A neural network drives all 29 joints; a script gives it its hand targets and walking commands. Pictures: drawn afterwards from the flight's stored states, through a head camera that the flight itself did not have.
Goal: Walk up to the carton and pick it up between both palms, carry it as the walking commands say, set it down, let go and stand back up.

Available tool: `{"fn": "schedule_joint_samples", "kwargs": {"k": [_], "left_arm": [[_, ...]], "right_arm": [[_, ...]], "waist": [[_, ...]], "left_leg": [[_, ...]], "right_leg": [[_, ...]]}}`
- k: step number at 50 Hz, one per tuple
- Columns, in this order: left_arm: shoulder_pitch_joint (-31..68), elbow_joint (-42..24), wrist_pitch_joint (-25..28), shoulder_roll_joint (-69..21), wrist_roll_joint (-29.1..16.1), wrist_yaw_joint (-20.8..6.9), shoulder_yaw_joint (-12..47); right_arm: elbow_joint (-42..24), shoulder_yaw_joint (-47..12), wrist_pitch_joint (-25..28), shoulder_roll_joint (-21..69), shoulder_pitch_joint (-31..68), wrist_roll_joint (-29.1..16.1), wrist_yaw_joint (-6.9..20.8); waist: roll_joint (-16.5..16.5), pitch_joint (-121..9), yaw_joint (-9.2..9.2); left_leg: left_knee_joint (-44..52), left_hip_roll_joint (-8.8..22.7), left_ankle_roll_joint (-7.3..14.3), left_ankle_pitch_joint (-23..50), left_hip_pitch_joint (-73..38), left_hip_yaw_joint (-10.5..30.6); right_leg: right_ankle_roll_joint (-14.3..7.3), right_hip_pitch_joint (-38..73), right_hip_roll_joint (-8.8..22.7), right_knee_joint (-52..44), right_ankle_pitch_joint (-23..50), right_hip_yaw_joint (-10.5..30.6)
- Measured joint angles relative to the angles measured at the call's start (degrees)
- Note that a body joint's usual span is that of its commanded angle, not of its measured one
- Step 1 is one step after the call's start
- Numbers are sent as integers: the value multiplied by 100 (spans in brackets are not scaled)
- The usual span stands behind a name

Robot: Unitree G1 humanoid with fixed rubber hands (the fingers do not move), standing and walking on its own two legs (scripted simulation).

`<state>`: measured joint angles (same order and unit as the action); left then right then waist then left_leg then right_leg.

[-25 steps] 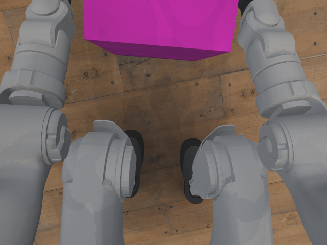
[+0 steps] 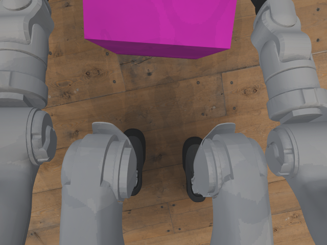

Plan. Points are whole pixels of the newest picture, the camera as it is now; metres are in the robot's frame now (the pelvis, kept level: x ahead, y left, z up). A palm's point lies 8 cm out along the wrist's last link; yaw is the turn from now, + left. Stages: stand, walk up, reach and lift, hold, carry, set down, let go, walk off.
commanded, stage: set down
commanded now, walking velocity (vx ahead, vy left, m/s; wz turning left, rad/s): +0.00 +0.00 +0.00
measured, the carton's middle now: out of the picture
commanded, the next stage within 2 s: let go in 1.28 s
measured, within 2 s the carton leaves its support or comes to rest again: neither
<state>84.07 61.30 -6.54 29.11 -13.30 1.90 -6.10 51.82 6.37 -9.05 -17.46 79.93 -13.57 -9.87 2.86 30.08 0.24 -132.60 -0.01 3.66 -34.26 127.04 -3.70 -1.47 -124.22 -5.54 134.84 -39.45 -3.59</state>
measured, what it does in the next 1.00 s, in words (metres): rises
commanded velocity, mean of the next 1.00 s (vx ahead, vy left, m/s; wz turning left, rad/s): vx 0.00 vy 0.00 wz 0.00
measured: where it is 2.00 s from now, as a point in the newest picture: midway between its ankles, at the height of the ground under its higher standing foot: (164, 176)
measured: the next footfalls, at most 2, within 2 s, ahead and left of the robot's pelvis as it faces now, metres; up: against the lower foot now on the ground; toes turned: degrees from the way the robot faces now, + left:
none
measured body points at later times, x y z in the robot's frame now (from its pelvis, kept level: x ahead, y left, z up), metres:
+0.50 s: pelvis -0.01 +0.00 +0.11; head +0.36 +0.03 +0.35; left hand +0.56 +0.25 -0.02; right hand +0.56 -0.16 -0.02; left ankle +0.11 +0.10 -0.31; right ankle +0.09 -0.10 -0.31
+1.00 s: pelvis -0.01 +0.01 +0.25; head +0.36 +0.03 +0.49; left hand +0.56 +0.25 +0.13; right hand +0.56 -0.16 +0.13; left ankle +0.11 +0.10 -0.31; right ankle +0.09 -0.10 -0.31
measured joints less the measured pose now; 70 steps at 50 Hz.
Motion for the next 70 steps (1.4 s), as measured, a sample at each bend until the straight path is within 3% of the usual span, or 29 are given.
{"fn": "schedule_joint_samples", "kwargs": {"k": [11, 25, 38, 53, 66, 70], "left_arm": [[-459, -1497, -832, 117, 25, 13, -53], [-208, -1823, -1265, 270, 243, -228, -187], [-301, -2523, -1848, 320, 305, -247, -231], [-511, -2484, -1903, 297, 350, -331, -220], [-608, -1542, -1259, 43, 694, -463, -552], [-869, -1616, -1073, -155, 838, -400, -553]], "right_arm": [[-1341, 246, -788, 51, -292, 20, -222], [-1787, 564, -1254, 13, -174, 217, -115], [-2293, 616, -1813, -194, -165, 193, -17], [-2330, 584, -1863, -178, -483, 267, 115], [-1541, 724, -1158, 53, -704, 757, 293], [-1559, 719, -953, 104, -971, 970, 379]], "waist": [[33, 2, -16], [-109, -7, -49], [-120, -2, -75], [-132, -4, -88], [-272, -23, -92], [-331, -17, -47]], "left_leg": [[723, -98, -40, 64, -588, 70], [2143, -232, -80, 409, -1587, 196], [3507, -300, -109, 782, -2551, 292], [5300, -317, -126, 1227, -4137, 391], [6860, -339, -110, 1721, -5449, 447], [7069, -333, -103, 1786, -5612, 455]], "right_leg": [[12, 595, 2, -741, 78, 72], [64, 1602, 34, -2196, 446, 178], [87, 2553, 58, -3581, 852, 267], [105, 4120, 64, -5419, 1362, 381], [148, 5427, 110, -7003, 1883, 479], [157, 5597, 110, -7234, 1962, 492]]}}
